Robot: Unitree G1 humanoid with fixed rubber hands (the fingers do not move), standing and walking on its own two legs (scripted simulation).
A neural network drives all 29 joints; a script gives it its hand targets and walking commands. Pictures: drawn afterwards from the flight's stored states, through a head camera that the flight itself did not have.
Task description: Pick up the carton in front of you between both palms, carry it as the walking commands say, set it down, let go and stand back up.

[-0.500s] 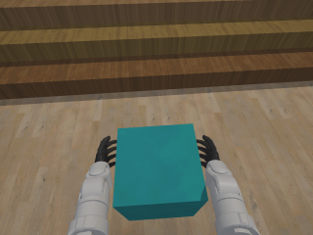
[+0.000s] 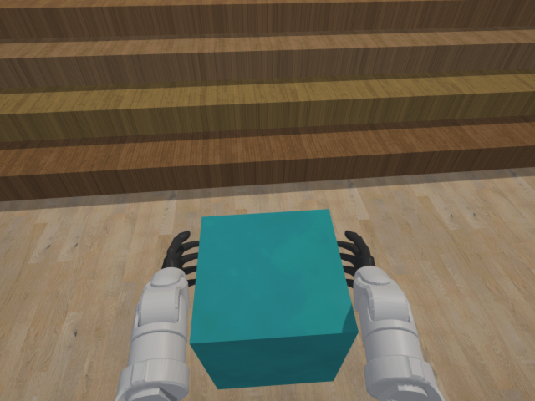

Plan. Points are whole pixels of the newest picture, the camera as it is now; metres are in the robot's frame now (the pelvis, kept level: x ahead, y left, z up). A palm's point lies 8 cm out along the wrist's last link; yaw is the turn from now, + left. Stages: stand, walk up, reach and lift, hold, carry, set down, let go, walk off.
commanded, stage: reach and lift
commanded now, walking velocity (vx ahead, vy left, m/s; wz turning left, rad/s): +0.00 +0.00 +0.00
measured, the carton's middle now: (270, 303) +0.29 +0.00 -0.05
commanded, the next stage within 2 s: hold in 0.70 s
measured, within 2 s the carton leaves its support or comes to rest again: neither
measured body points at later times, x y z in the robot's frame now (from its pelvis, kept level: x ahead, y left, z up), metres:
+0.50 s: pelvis +0.02 +0.00 +0.01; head -0.02 +0.00 +0.45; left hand +0.32 +0.15 +0.03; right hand +0.32 -0.15 +0.03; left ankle +0.02 +0.13 -0.74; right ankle +0.02 -0.13 -0.74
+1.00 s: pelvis +0.01 +0.00 +0.01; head -0.04 +0.00 +0.45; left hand +0.31 +0.15 +0.05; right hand +0.31 -0.15 +0.05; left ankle +0.02 +0.13 -0.74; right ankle +0.02 -0.13 -0.74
